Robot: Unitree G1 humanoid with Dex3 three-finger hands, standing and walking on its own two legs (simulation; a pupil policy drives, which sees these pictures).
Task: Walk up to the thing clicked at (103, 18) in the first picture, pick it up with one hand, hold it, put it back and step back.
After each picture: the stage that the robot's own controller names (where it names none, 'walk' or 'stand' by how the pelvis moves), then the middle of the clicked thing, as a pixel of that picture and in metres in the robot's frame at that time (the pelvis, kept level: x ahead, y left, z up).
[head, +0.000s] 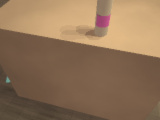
stand; (103, 10) +0.71 -0.04 +0.12
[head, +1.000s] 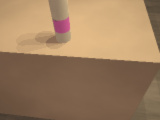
walk; (60, 14) +0.59 +0.16 +0.15
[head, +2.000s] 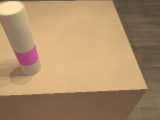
stand; (23, 43) +0.41 +0.23 +0.14
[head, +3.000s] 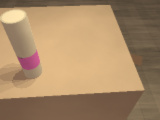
stand; (25, 48) +0.42 +0.23 +0.12
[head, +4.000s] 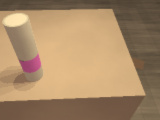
stand; (27, 51) +0.41 +0.23 +0.12
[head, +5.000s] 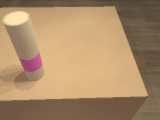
stand; (27, 50) +0.41 +0.22 +0.12
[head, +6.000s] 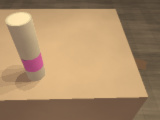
stand; (29, 51) +0.41 +0.22 +0.12
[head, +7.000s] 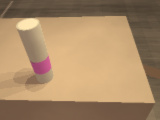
rise first; (38, 54) +0.41 +0.22 +0.12
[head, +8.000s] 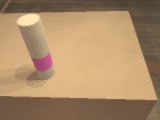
go down; (39, 50) +0.42 +0.22 +0.12
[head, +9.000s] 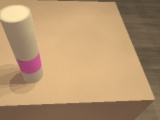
go down; (26, 50) +0.39 +0.20 +0.14
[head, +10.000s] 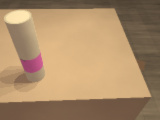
approach; (28, 50) +0.41 +0.20 +0.13
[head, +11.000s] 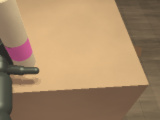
close; (14, 36) +0.42 +0.22 +0.16
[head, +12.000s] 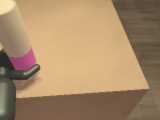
lift; (17, 46) +0.39 +0.21 +0.16
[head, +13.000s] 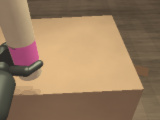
lift; (20, 37) +0.33 +0.19 +0.27
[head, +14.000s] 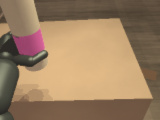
hold; (24, 26) +0.34 +0.17 +0.30
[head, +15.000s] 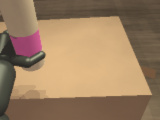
hold; (22, 26) +0.33 +0.17 +0.30
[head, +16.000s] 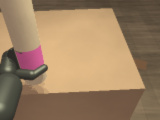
crouch; (26, 42) +0.36 +0.18 +0.22
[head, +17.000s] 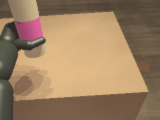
crouch; (26, 15) +0.43 +0.18 +0.28
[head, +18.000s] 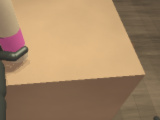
lower; (6, 27) +0.45 +0.23 +0.17
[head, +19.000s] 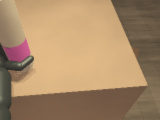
lower; (12, 37) +0.42 +0.22 +0.17
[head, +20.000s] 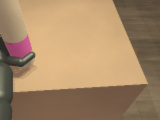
lower; (14, 32) +0.43 +0.22 +0.17
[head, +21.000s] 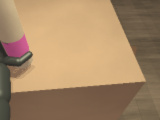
lower; (10, 32) +0.44 +0.23 +0.17
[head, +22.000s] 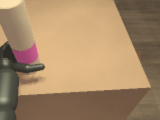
open; (21, 40) +0.41 +0.21 +0.16
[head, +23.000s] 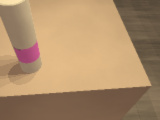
sink last; (23, 38) +0.41 +0.19 +0.16
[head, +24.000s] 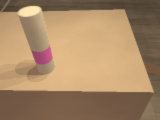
sink last; (39, 43) +0.44 +0.21 +0.15
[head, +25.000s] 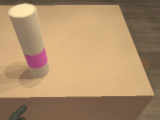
stand; (33, 46) +0.41 +0.20 +0.15
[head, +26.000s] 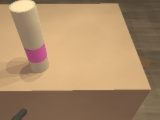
stand; (33, 41) +0.43 +0.21 +0.15
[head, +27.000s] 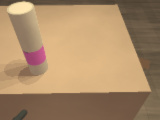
stand; (31, 43) +0.42 +0.21 +0.15
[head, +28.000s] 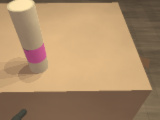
stand; (32, 41) +0.43 +0.21 +0.16
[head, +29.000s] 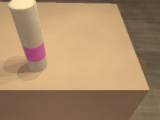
stand; (31, 39) +0.43 +0.21 +0.15
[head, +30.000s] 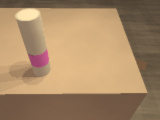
walk; (36, 46) +0.43 +0.20 +0.12
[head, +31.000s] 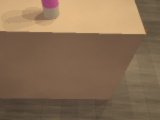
walk; out of the picture +0.65 +0.20 +0.14
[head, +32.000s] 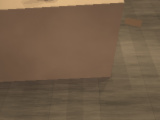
stand; out of the picture +0.96 +0.28 +0.13
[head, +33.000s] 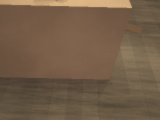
stand; out of the picture +0.99 +0.19 +0.13
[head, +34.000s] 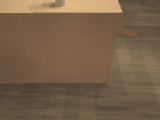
stand; out of the picture +1.01 +0.21 +0.11
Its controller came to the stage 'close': yes
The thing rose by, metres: 0.24
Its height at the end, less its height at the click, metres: +0.00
